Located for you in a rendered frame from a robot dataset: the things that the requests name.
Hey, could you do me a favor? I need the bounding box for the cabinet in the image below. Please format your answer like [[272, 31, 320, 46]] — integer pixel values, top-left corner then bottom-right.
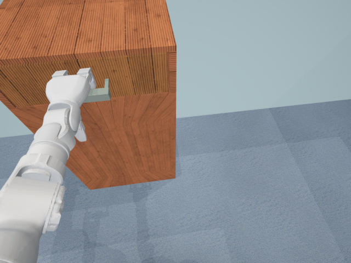
[[0, 0, 177, 190]]

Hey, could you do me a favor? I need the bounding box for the robot left forearm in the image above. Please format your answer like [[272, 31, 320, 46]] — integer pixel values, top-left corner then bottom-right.
[[0, 100, 81, 204]]

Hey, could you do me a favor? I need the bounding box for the robot left hand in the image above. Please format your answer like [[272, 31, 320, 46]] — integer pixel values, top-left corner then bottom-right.
[[46, 68, 96, 142]]

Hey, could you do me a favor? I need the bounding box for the handle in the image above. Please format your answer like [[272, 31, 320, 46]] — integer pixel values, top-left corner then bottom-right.
[[83, 78, 111, 103]]

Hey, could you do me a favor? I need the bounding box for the left robot upper arm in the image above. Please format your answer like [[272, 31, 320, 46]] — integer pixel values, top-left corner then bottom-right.
[[0, 176, 66, 263]]

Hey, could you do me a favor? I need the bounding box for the drawer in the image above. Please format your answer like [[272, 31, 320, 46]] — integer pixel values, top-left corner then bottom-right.
[[0, 52, 168, 107]]

